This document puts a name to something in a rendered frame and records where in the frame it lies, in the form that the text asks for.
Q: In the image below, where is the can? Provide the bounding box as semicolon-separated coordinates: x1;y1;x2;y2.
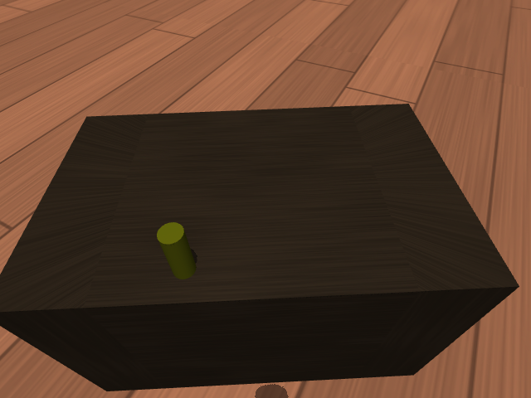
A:
157;222;196;279

